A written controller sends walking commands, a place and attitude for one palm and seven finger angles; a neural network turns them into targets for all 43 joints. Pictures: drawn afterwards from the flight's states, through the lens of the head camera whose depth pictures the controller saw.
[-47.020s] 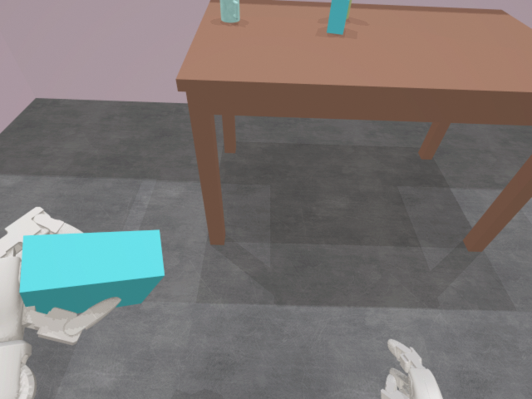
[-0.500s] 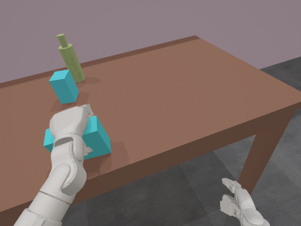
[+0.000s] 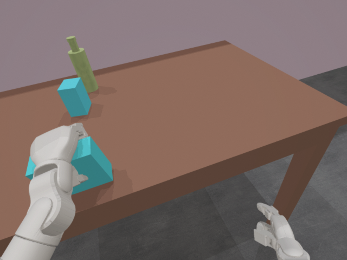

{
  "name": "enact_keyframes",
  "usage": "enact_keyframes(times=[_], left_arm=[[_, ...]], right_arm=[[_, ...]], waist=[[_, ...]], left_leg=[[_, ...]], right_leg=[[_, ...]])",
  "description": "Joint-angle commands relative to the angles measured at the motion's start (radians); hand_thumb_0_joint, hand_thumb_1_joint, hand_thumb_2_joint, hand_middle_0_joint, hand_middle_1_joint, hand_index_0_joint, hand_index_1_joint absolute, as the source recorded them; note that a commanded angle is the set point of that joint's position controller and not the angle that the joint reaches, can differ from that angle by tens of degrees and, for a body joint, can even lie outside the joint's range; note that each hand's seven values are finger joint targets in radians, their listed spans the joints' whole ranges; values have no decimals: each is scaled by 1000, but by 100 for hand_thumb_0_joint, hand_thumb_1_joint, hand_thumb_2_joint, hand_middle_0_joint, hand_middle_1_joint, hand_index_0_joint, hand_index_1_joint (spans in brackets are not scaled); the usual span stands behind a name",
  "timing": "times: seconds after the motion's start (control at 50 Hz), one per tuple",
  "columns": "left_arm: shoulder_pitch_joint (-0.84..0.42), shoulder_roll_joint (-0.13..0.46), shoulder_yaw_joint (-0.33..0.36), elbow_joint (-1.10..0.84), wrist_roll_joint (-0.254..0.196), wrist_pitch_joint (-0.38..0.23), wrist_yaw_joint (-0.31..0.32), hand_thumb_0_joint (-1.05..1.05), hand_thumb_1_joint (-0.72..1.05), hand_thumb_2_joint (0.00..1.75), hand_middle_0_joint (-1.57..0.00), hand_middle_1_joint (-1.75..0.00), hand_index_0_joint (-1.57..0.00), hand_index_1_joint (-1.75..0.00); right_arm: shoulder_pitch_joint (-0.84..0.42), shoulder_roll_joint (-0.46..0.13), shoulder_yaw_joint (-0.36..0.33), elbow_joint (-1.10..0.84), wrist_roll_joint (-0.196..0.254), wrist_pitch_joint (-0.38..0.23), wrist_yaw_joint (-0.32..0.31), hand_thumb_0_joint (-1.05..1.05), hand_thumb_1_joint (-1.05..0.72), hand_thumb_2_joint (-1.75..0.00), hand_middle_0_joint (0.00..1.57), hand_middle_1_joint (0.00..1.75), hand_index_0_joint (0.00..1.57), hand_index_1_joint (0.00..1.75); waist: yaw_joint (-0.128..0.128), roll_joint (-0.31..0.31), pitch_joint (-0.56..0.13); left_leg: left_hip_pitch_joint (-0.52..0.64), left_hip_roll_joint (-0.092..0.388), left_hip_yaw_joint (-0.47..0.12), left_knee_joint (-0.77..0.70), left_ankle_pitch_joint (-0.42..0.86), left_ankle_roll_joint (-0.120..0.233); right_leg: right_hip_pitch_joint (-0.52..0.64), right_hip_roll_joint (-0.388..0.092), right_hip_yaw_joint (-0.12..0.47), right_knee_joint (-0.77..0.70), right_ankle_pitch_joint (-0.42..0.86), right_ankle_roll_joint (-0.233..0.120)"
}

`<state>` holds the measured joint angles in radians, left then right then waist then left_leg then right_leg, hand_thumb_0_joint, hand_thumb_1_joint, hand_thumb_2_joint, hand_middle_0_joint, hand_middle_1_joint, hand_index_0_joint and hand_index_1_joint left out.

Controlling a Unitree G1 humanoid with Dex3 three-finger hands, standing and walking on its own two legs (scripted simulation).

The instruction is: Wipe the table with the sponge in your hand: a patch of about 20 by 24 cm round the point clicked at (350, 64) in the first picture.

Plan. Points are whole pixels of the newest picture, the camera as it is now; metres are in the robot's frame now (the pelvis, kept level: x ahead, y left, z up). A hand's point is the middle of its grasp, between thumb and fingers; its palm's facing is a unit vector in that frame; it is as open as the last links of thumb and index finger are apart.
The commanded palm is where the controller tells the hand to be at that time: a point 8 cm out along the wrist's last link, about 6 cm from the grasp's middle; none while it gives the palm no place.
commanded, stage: slide back across to the middle lane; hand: left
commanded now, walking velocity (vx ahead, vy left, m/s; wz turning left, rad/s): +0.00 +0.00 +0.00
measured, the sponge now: (78, 173) +0.27 +0.27 +0.09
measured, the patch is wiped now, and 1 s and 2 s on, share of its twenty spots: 1.00 1.00 1.00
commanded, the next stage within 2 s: wipe forward along the middle lane in 0.18 s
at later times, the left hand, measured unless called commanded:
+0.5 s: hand (53, 163) +0.26 +0.30 +0.14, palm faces +0.08 -0.07 -0.99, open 9.7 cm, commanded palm +0.24 +0.30 +0.19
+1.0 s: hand (59, 147) +0.31 +0.32 +0.14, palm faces +0.01 -0.04 -1.00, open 9.7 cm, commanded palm +0.29 +0.32 +0.17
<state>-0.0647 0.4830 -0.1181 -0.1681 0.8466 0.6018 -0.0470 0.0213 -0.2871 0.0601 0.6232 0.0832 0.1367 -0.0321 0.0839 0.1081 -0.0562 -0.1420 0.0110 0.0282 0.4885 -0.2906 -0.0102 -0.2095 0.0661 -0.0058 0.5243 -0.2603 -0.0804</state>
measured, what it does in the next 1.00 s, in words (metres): stands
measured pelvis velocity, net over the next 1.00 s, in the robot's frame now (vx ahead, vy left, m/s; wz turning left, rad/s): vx -0.01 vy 0.01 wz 0.04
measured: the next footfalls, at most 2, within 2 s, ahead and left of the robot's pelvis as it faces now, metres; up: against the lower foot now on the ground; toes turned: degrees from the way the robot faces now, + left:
none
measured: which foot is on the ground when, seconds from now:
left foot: down 0.00-1.00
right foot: down 0.00-1.00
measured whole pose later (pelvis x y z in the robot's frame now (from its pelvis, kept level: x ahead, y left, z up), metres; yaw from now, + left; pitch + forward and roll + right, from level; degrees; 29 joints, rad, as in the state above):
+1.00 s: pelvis -0.01 +0.01 +0.00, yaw +2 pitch +0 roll +0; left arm -0.36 0.55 -0.04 0.33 0.92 0.33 -0.11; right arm 0.14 -0.31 0.03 0.68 0.08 0.08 -0.07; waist 0.06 0.09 -0.05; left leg -0.22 0.00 -0.01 0.49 -0.26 0.00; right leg -0.26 0.05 -0.04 0.48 -0.22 -0.07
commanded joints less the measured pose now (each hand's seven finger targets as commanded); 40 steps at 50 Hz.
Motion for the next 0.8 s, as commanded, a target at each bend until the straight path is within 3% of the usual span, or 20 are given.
enact_keyframes(times=[0.0,0.1,0.16,0.2,0.22,0.26,0.28,0.3,0.34,0.36,0.38,0.4,0.46,0.52,0.56,0.58,0.62,0.66,0.78], left_arm=[[-166,231,148,-63,18,10,-16,0,10,130,-120,-160,-120,-160],[-202,209,111,-34,29,-31,-51,0,10,130,-120,-160,-120,-160],[-183,265,156,-41,44,-64,-67,0,10,130,-120,-160,-120,-160],[-194,232,132,-29,41,-94,-72,0,10,130,-120,-160,-120,-160],[-173,257,165,-18,37,-112,-69,0,10,130,-120,-160,-120,-160],[-151,270,185,-34,42,-133,-65,0,10,130,-120,-160,-120,-160],[-193,226,141,-29,47,-141,-63,0,10,130,-120,-160,-120,-160],[-201,225,146,11,46,-146,-55,0,10,130,-120,-160,-120,-160],[-243,230,146,39,57,-154,-43,0,10,130,-120,-160,-120,-160],[-262,238,152,42,60,-155,-38,0,10,130,-120,-160,-120,-160],[-279,225,136,68,66,-154,-34,0,10,130,-120,-160,-120,-160],[-302,221,129,111,67,-153,-32,0,10,130,-120,-160,-120,-160],[-371,230,123,153,80,-155,-31,0,10,130,-120,-160,-120,-160],[-388,203,92,226,82,-156,-38,0,10,130,-120,-160,-120,-160],[-398,253,130,259,88,-161,-44,0,10,130,-120,-160,-120,-160],[-429,224,95,272,98,-165,-49,0,10,130,-120,-160,-120,-160],[-429,197,68,324,97,-167,-58,0,10,130,-120,-160,-120,-160],[-469,233,91,357,103,-179,-64,0,10,130,-120,-160,-120,-160],[-483,218,75,428,116,-222,-74,0,10,130,-120,-160,-120,-160]], right_arm=[[-248,-87,-34,-182,-2,-69,-21,0,-90,-90,20,30,20,30],[-239,-86,-34,-175,1,-99,-28,0,-90,-90,20,30,20,30],[-245,-94,-38,-170,-3,-109,-31,0,-90,-90,20,30,20,30],[-223,-88,-36,-169,-5,-120,-31,0,-90,-90,20,30,20,30],[-210,-93,-39,-162,-9,-121,-31,0,-90,-90,20,30,20,30],[-225,-94,-40,-167,-10,-125,-32,0,-90,-90,20,30,20,30],[-213,-86,-35,-171,-10,-130,-33,0,-90,-90,20,30,20,30],[-203,-87,-38,-158,-9,-130,-35,0,-90,-90,20,30,20,30],[-198,-94,-42,-146,-11,-130,-39,0,-90,-90,20,30,20,30],[-216,-93,-41,-151,-9,-136,-41,0,-90,-90,20,30,20,30],[-197,-93,-38,-149,-12,-139,-43,0,-90,-90,20,30,20,30],[-196,-95,-40,-136,-10,-137,-46,0,-90,-90,20,30,20,30],[-201,-99,-39,-131,-5,-138,-51,0,-90,-90,20,30,20,30],[-173,-104,-41,-119,-7,-135,-52,0,-90,-90,20,30,20,30],[-174,-111,-42,-118,-6,-132,-53,0,-90,-90,20,30,20,30],[-161,-107,-41,-121,-7,-133,-54,0,-90,-90,20,30,20,30],[-148,-111,-42,-112,-4,-126,-53,0,-90,-90,20,30,20,30],[-143,-116,-42,-113,-3,-127,-55,0,-90,-90,20,30,20,30],[-88,-123,-52,-115,-6,-120,-50,0,-90,-90,20,30,20,30]], waist=[[29,-132,-108],[17,-115,-92],[24,-110,-115],[18,-117,-109],[24,-137,-109],[30,-118,-110],[22,-110,-103],[16,-125,-69],[15,-112,-63],[13,-123,-47],[16,-129,-69],[4,-145,-37],[1,-122,-50],[-4,-142,-77],[-5,-135,-92],[-9,-148,-107],[-18,-129,-74],[-25,-134,-58],[-26,-152,-97]], left_leg=[[-72,-50,-28,-27,203,59],[-65,-48,-39,-42,167,61],[-58,-49,-48,-47,166,62],[-58,-47,-44,-49,167,64],[-60,-45,-49,-51,172,63],[-52,-45,-53,-59,161,60],[-58,-45,-43,-58,159,59],[-62,-40,-50,-71,135,57],[-61,-41,-50,-80,125,55],[-61,-41,-55,-81,113,53],[-66,-41,-49,-80,118,54],[-68,-40,-48,-87,99,54],[-70,-43,-52,-98,79,50],[-78,-42,-48,-99,88,50],[-85,-44,-49,-94,85,49],[-90,-46,-41,-88,97,51],[-97,-42,-42,-93,82,51],[-105,-41,-45,-91,60,52],[-118,-44,-42,-70,112,58]], right_leg=[[111,-53,133,-122,168,30],[76,-53,107,-138,92,28],[93,-51,121,-139,87,22],[85,-54,89,-136,90,27],[91,-52,86,-136,103,26],[88,-45,104,-141,80,19],[80,-53,80,-138,75,22],[55,-48,74,-152,39,22],[48,-44,66,-158,27,19],[35,-38,89,-168,9,13],[50,-46,65,-160,11,18],[27,-44,67,-175,-11,20],[30,-39,75,-178,-27,13],[50,-46,45,-173,-2,20],[59,-44,73,-175,-6,16],[70,-52,48,-165,10,21],[45,-50,39,-174,0,23],[27,-48,59,-182,-24,19],[54,-52,39,-157,66,20]])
